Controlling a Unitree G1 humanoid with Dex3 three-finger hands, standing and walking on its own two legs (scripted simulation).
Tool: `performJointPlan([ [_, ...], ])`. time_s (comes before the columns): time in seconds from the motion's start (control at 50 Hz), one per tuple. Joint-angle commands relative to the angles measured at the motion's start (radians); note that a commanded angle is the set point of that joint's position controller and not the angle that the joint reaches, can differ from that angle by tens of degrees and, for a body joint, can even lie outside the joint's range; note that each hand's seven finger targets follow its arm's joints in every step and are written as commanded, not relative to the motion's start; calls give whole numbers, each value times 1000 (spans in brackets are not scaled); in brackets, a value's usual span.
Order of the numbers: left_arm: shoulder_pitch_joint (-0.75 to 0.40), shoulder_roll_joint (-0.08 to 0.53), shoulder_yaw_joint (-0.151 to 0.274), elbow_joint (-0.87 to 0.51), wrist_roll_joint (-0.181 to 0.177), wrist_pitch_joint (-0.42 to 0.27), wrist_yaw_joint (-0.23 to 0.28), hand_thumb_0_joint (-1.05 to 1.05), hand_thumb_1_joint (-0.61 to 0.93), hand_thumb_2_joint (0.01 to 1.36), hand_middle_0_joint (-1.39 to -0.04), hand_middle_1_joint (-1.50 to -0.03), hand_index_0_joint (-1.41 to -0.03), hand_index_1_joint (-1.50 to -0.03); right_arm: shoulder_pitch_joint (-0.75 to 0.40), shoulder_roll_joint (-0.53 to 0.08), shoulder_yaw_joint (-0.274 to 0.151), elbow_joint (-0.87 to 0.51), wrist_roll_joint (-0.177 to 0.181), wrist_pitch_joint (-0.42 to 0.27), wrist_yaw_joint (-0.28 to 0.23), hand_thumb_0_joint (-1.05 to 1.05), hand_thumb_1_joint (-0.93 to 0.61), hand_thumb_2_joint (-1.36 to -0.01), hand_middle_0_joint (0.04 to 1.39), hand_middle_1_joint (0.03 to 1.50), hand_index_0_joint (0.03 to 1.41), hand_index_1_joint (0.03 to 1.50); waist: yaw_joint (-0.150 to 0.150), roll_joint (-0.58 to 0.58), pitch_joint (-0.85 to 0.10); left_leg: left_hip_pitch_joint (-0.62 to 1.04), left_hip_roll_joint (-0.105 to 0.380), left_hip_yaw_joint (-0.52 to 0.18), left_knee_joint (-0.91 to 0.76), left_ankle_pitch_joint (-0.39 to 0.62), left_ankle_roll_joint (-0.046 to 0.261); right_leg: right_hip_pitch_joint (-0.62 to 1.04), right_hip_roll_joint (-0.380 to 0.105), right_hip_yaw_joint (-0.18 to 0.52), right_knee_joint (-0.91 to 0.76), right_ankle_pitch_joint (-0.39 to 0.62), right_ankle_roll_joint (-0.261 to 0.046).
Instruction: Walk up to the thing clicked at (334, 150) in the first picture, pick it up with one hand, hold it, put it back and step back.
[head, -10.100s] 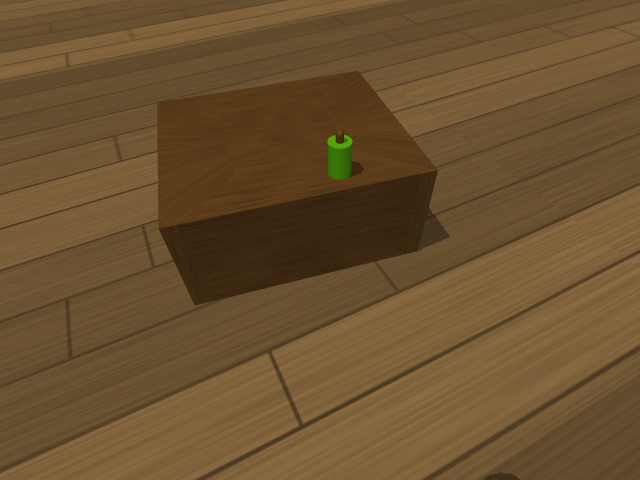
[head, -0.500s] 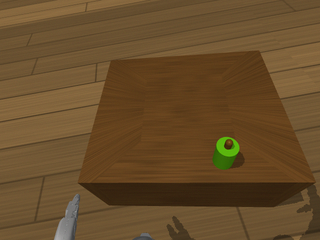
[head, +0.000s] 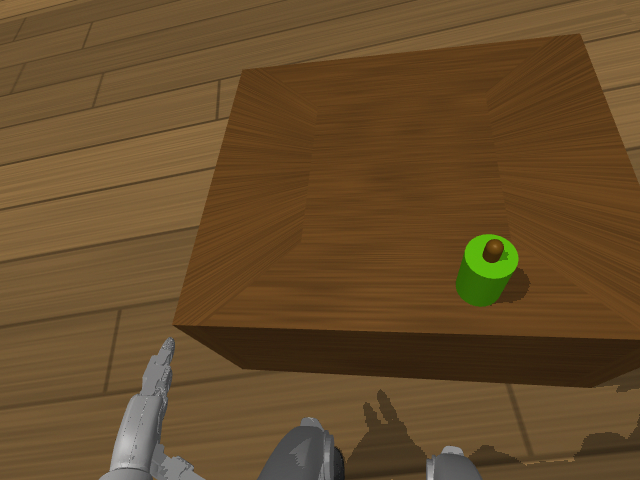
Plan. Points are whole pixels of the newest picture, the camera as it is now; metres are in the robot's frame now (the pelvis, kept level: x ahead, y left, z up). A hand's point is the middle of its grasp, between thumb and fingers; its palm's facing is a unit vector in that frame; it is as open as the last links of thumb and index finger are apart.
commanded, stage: approach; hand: right
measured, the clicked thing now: (486, 267) +0.48 -0.17 -0.19
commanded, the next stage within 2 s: close in in 0.24 s
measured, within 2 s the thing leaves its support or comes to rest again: neither
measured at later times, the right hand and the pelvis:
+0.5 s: hand (535, 281) +0.45 -0.24 -0.18, palm faces +0.12 +0.99 +0.05, open 17.6 cm; pelvis -0.05 +0.00 -0.13, yaw +3 degrees
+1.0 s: hand (495, 278) +0.46 -0.18 -0.18, palm faces +0.11 +0.99 +0.02, open 17.8 cm; pelvis -0.05 +0.00 -0.14, yaw +2 degrees
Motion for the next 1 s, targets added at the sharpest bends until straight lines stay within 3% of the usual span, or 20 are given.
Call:
performJointPlan([
  [0.0, 73, 194, 143, -264, 10, -68, -4, 0, -548, 41, -47, -46, -42, -51, -253, -289, -79, -167, 22, -161, -16, 0, 611, 0, 75, 40, 77, 39, 21, -222, -425, 134, -50, -42, 32, 222, 41, 133, 29, 30, -26, 427, -4],
  [0.1, 86, 186, 155, -350, 33, -82, -23, 0, -537, 34, -42, -44, -42, -44, -328, -317, -107, -201, -17, -242, -47, 0, 585, -9, 72, 43, 71, 43, 42, -337, -487, 4, -55, -36, 131, 147, 49, 80, 12, 39, 58, 385, 10],
  [0.12, 88, 204, 173, -339, 39, -82, -25, 0, -538, 35, -42, -44, -41, -44, -328, -268, -74, -164, -20, -246, -47, 0, 594, -14, 67, 46, 67, 46, 62, -344, -467, -49, -60, -27, 153, 113, 51, 66, 1, 55, 67, 373, 17],
  [0.14, 96, 191, 157, -344, 44, -81, -31, 0, -537, 34, -41, -44, -42, -43, -332, -329, -125, -185, -31, -257, -59, 0, 595, -23, 62, 49, 64, 48, 46, -378, -475, -88, -58, -26, 180, 115, 53, 61, -6, 61, 87, 405, 21],
  [0.18, 90, 213, 193, -396, 52, -87, -37, 0, -536, 32, -41, -44, -43, -42, -344, -333, -127, -174, -51, -271, -73, 0, 579, -28, 61, 49, 63, 49, 72, -412, -536, -121, -59, -23, 225, 125, 56, 51, -9, 58, 146, 433, 23],
  [0.22, 70, 234, 214, -494, 59, -93, -41, 0, -540, 35, -42, -44, -43, -43, -355, -314, -134, -189, -65, -283, -90, 0, 571, -31, 60, 49, 62, 49, 97, -386, -593, -102, -59, -19, 248, 128, 58, 3, -4, 60, 179, 388, 16],
  [0.26, 97, 215, 197, -521, 60, -90, -51, 0, -539, 33, -42, -45, -44, -42, -316, -234, -105, -115, -72, -283, -103, 0, 569, -33, 58, 49, 59, 49, 111, -370, -543, -150, -62, -13, 273, 84, 60, -83, 1, 63, 199, 307, 12],
  [0.28, 119, 228, 224, -535, 57, -92, -52, 0, -539, 31, -41, -43, -44, -40, -313, -229, -106, -117, -77, -285, -111, 0, 555, -37, 59, 50, 60, 50, 128, -373, -547, -171, -60, -13, 291, 91, 60, -102, 2, 62, 223, 298, 11],
  [0.36, 152, 282, 282, -638, 58, -85, -55, 0, -552, 37, -49, -44, -52, -41, -373, -321, -154, -219, -115, -297, -174, 0, 550, -24, 74, 44, 69, 44, 135, -405, -636, -169, -57, -21, 336, 91, 60, -149, 10, 57, 271, 238, 6],
  [0.4, 184, 247, 268, -644, 55, -77, -64, 0, -551, 37, -48, -44, -51, -41, -377, -248, -126, -212, -121, -288, -205, 0, 562, -19, 71, 43, 66, 43, 143, -418, -604, -200, -59, -17, 347, 56, 62, -187, 14, 55, 269, 180, 6],
  [0.48, 211, 271, 317, -685, 57, -62, -67, 0, -552, 40, -49, -44, -50, -44, -411, -252, -104, -323, -166, -276, -273, 0, 582, -15, 65, 42, 61, 42, 135, -495, -649, -244, -59, -14, 375, 41, 64, -143, 10, 55, 279, 177, 15],
  [0.58, 230, 238, 314, -661, 58, -33, -76, 0, -548, 39, -48, -46, -49, -45, -382, -123, -46, -347, -187, -241, -327, 0, 610, -20, 51, 46, 51, 46, 132, -498, -586, -307, -57, -2, 406, 45, 65, -151, 2, 63, 288, 233, 21],
  [0.6, 223, 247, 328, -675, 57, -27, -75, 0, -550, 40, -48, -46, -48, -46, -395, -131, -51, -360, -192, -236, -337, 0, 611, -22, 47, 48, 49, 48, 134, -498, -594, -316, -57, -3, 405, 35, 66, -145, 2, 63, 294, 228, 21],
  [0.68, 184, 251, 328, -789, 56, -15, -73, 0, -550, 39, -47, -44, -48, -43, -406, -53, -8, -342, -202, -221, -369, 0, 611, -28, 38, 52, 44, 52, 150, -372, -574, -230, -54, -10, 389, 15, 59, -282, 15, 54, 287, 84, 3],
  [0.7, 215, 268, 349, -748, 52, -8, -69, 0, -548, 37, -47, -44, -49, -41, -379, -73, -30, -308, -204, -217, -378, 0, 611, -36, 37, 53, 43, 54, 153, -350, -556, -227, -52, -11, 389, 5, 57, -301, 18, 50, 288, 60, 1],
  [0.78, 239, 251, 341, -771, 39, -7, -71, 0, -550, 39, -49, -46, -50, -45, -357, 8, 21, -241, -205, -211, -392, 0, 611, -35, 34, 54, 40, 54, 175, -297, -498, -241, -55, -18, 377, -8, 51, -351, 25, 42, 289, 28, -7],
  [0.82, 252, 265, 360, -802, 38, -10, -71, 0, -549, 37, -48, -45, -50, -43, -423, -51, -5, -323, -209, -223, -408, 0, 611, -33, 32, 54, 39, 55, 167, -330, -571, -215, -54, -21, 385, 26, 50, -307, 25, 40, 298, 68, -7],
  [0.86, 260, 254, 352, -814, 37, -11, -75, 0, -545, 35, -48, -46, -51, -43, -420, -5, 16, -288, -209, -226, -414, 0, 611, -34, 34, 57, 41, 57, 185, -303, -551, -215, -55, -17, 388, 29, 50, -321, 29, 38, 303, 71, -8],
  [0.88, 262, 229, 333, -801, 39, -12, -79, 0, -545, 34, -47, -45, -50, -42, -412, 1, 19, -287, -208, -232, -419, 0, 611, -36, 37, 61, 43, 62, 171, -303, -535, -199, -55, -26, 383, 33, 49, -350, 30, 30, 310, 67, -13],
  [0.98, 264, 240, 347, -847, 37, -19, -77, 0, -590, 79, -54, -45, -31, -69, -464, -15, 30, -308, -230, -245, -439, 0, 606, -49, 63, 70, 68, 71, 185, -313, -557, -185, -49, -50, 372, -1, 43, -361, 32, 20, 320, 25, -12],
])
